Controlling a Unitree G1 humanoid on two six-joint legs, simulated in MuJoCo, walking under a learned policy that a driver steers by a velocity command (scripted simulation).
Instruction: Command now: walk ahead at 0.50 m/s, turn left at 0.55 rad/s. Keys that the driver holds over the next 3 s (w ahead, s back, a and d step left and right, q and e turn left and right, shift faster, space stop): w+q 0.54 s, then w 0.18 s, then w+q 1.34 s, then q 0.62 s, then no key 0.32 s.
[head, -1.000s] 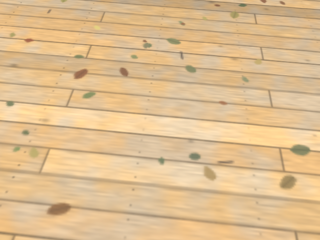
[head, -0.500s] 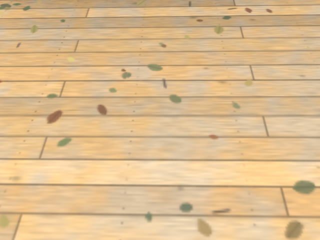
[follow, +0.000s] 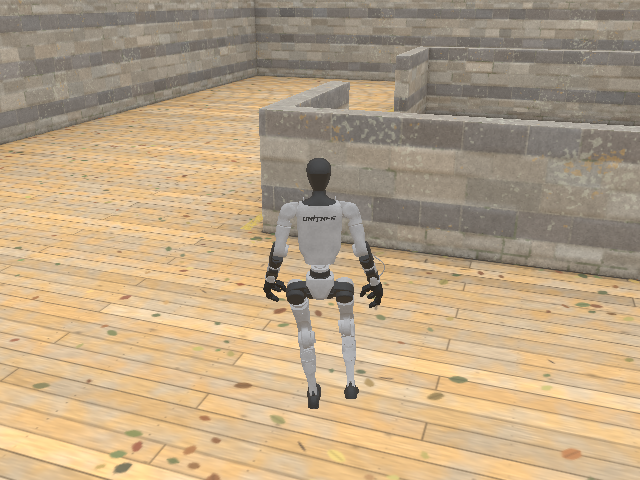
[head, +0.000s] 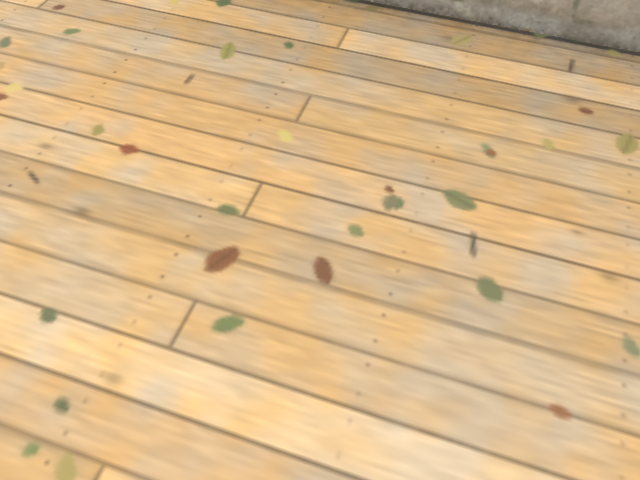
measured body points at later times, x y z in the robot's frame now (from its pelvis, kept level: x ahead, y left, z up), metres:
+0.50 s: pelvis +0.28 -0.04 +0.00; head +0.31 -0.04 +0.45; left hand +0.35 +0.25 -0.10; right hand +0.41 -0.30 -0.13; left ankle +0.16 +0.04 -0.65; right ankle +0.36 -0.12 -0.74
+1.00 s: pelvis +0.50 +0.10 +0.00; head +0.52 +0.13 +0.45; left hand +0.40 +0.35 -0.14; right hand +0.75 -0.06 -0.11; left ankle +0.50 +0.17 -0.74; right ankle +0.48 -0.07 -0.65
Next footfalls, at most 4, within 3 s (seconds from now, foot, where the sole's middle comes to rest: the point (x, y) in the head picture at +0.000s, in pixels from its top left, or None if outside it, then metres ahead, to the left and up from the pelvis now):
0.36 right None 0.40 -0.11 -0.77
0.86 left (240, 444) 0.54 0.19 -0.77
1.40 right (235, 300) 0.89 0.23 -0.77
1.90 left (89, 307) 0.87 0.58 -0.77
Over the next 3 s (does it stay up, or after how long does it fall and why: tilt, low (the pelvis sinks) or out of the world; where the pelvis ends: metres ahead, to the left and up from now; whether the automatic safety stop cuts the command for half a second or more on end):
stays up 0.95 0.66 0.01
